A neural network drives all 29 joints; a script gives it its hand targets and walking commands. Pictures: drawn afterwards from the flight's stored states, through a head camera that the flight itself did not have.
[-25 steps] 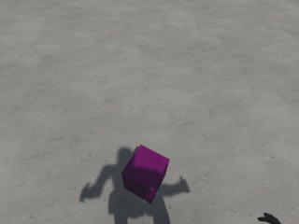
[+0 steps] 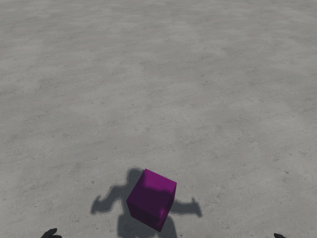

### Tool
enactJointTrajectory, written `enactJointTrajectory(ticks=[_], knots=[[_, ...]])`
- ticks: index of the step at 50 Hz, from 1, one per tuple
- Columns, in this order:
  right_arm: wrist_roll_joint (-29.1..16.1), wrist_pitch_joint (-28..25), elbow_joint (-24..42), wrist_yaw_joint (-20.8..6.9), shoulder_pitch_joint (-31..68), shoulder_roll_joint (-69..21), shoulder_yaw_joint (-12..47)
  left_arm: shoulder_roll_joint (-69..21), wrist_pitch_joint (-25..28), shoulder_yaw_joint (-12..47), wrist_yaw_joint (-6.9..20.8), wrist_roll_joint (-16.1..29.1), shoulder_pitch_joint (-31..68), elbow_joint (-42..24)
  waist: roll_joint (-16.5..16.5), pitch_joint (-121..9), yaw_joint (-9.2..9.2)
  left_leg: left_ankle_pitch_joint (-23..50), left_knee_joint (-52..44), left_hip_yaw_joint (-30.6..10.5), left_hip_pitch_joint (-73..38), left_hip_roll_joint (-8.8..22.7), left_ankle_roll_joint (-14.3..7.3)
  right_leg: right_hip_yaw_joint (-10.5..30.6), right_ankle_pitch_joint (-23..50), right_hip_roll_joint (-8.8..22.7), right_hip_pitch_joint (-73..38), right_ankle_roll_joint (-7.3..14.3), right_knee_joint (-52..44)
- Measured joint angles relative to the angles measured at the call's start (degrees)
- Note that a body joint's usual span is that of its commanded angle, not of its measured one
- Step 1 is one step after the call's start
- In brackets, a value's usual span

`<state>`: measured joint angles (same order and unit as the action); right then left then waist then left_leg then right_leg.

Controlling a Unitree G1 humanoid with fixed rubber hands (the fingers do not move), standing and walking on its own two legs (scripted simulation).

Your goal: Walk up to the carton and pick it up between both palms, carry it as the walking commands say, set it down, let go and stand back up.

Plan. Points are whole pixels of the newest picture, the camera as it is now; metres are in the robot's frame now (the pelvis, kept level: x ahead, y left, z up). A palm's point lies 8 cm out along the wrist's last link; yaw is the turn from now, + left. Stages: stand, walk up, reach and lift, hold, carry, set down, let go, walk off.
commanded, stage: walk up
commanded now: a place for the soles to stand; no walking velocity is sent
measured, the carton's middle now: (152, 200) +0.48 +0.05 -0.65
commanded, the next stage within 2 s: none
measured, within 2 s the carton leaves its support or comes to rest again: neither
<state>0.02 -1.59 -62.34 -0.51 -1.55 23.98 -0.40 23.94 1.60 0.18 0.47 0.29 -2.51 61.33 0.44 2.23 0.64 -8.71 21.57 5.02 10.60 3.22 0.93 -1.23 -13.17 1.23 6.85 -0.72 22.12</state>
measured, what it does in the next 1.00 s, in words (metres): steps to the left, turning right: left foot, then right foot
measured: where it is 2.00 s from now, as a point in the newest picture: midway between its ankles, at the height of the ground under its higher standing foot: outside the picture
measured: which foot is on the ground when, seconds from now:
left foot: down 0.00-0.12, up 0.14-0.42, down 0.44-1.00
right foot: down 0.00-0.44, up 0.46-0.66, down 0.68-1.00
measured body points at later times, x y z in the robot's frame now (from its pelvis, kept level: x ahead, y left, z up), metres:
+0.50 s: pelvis +0.01 +0.13 -0.04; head +0.07 +0.10 +0.40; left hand +0.09 +0.53 -0.08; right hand +0.15 -0.23 -0.13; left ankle +0.08 +0.25 -0.75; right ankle -0.02 -0.08 -0.71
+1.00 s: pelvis +0.06 +0.22 -0.03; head +0.08 +0.22 +0.42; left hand +0.30 +0.49 -0.12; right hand +0.05 -0.13 -0.11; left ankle +0.11 +0.32 -0.74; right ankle +0.05 +0.08 -0.74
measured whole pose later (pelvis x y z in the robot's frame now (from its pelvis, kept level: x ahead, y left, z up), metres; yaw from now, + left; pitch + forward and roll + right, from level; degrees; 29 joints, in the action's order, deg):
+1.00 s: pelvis +0.06 +0.22 -0.03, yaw -21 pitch -2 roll -1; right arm 0.6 -2.1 -47.7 -0.3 -10.8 25.0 -2.1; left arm 26.0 1.7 -2.2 -0.1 -0.6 -9.7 47.7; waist -0.3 4.2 0.8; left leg -21.5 40.8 5.0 16.9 3.2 -0.7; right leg 4.1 -17.1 -1.4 18.7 0.9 38.8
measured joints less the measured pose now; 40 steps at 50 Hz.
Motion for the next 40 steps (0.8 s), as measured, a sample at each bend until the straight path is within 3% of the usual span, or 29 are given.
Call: enactJointTrajectory(ticks=[6,9,11,13,16,21,23,25,27,30,33,35,37,40], knots=[[1.33,1.15,-0.84,-0.67,-0.08,0.17,-0.80,-0.51,0.15,-0.59,-0.63,-0.32,-0.80,1.26,0.11,-0.15,0.10,-1.43,0.23,0.36,0.16,0.32,-0.31,0.29,0.98,-0.32,-0.49,0.18,-1.72],[3.87,4.88,5.84,-2.90,0.86,2.15,-3.51,0.10,1.76,-3.25,-3.61,-0.71,-6.76,-1.61,1.32,0.15,-0.19,-11.93,17.83,-3.20,8.58,-1.09,-1.37,2.53,0.41,-0.34,2.62,0.33,0.75],[4.08,6.32,10.24,-3.90,1.31,3.69,-5.38,1.34,2.12,-4.43,-4.99,-0.80,-10.78,-2.85,2.63,0.98,-0.40,-12.21,27.83,-5.96,13.68,-1.35,-0.71,4.01,0.08,-0.41,3.90,-0.03,2.00],[4.17,7.19,13.43,-4.72,1.05,5.04,-6.79,3.04,2.23,-5.26,-5.75,-1.16,-13.67,-4.05,3.96,1.88,-0.89,-11.86,32.11,-7.80,16.82,-0.50,0.32,5.05,-0.51,-0.40,4.91,-0.81,3.49],[4.11,7.97,16.41,-5.47,0.55,6.15,-7.71,6.03,2.53,-6.29,-6.11,-1.74,-16.49,-6.52,4.91,3.17,-1.85,-12.82,31.54,-9.15,18.74,0.86,0.70,6.39,-2.51,0.45,7.17,-2.18,7.46],[3.44,7.32,20.24,-5.74,0.35,6.11,-8.03,10.10,2.65,-7.15,-6.40,-2.20,-18.71,-10.22,4.67,4.61,-2.83,-14.37,24.89,-8.64,16.57,0.79,-1.09,9.21,-7.35,3.55,11.94,-3.75,16.04],[4.01,6.02,21.62,-5.64,-0.41,5.53,-7.90,11.04,2.42,-6.98,-6.67,-1.90,-18.38,-10.84,3.78,5.47,-2.41,-10.45,22.90,-7.56,15.59,-0.70,-0.37,10.58,-10.67,4.60,15.08,-1.33,23.33],[3.68,5.28,22.52,-5.43,-1.47,4.14,-7.12,10.35,2.11,-6.33,-7.42,-1.36,-17.08,-10.91,3.46,6.66,-2.02,-10.77,25.18,-6.22,15.88,-1.18,-0.22,9.97,-16.53,2.64,19.51,0.71,35.03],[3.31,5.43,22.98,-4.91,-2.78,2.47,-6.10,8.92,2.19,-5.46,-7.62,-0.76,-16.38,-11.00,3.15,7.14,-1.04,-11.43,24.55,-4.80,14.52,-1.26,-1.60,6.85,-18.37,0.68,22.04,1.66,41.28],[2.72,5.98,23.01,-4.06,-5.32,1.29,-5.13,6.32,2.53,-4.17,-6.68,-0.57,-16.58,-11.56,3.09,6.37,0.43,-11.40,22.44,-2.49,12.20,-1.26,-3.15,0.34,-17.67,-0.89,21.09,2.27,36.40],[1.87,5.70,21.85,-2.96,-8.09,1.67,-4.64,4.16,2.90,-3.73,-5.32,-1.04,-17.02,-12.92,3.35,4.93,0.78,-12.31,22.31,-0.12,10.71,-1.01,-3.31,-2.97,-12.50,-3.25,15.72,3.37,24.17],[1.34,5.18,20.53,-2.28,-9.40,1.94,-4.37,3.06,3.33,-3.80,-4.73,-1.62,-16.95,-14.15,3.53,4.05,0.27,-14.39,24.32,0.82,10.81,-0.98,-2.81,-1.92,-7.04,-4.11,13.82,4.32,19.34],[0.91,5.10,19.15,-1.68,-10.17,1.75,-4.23,2.09,3.53,-3.43,-4.31,-1.53,-15.97,-15.10,3.67,3.50,-0.10,-19.78,28.33,-1.43,11.69,-2.17,-2.25,-0.82,-6.34,-4.02,14.08,4.41,20.42],[0.52,4.41,17.65,-1.06,-10.57,1.36,-4.22,1.69,3.39,-2.74,-3.72,-1.10,-14.17,-16.46,2.93,2.79,-0.54,-20.58,29.92,-3.71,11.84,-2.28,-1.82,1.12,-6.47,-3.26,13.52,3.37,19.75]])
